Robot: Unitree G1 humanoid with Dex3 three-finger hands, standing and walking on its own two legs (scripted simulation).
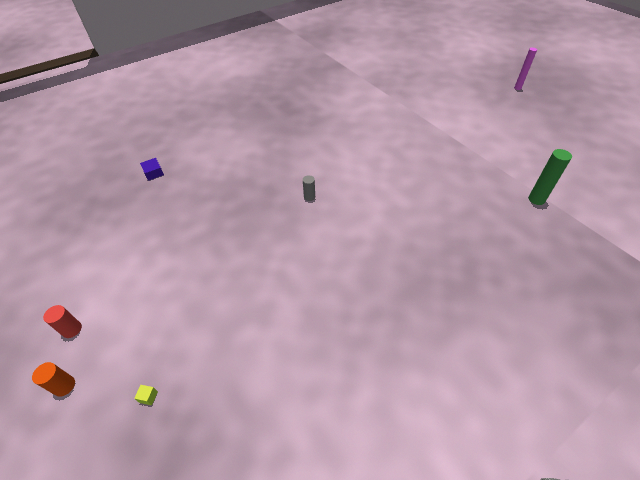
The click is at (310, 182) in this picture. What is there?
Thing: squat round
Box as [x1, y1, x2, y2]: [303, 175, 314, 200]
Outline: 308,175 303,177 304,198 306,200 312,200 314,198 314,178
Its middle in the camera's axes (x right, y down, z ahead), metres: -0.05 -0.21 +1.73
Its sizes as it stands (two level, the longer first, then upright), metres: 0.052 0.052 0.107
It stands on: the floor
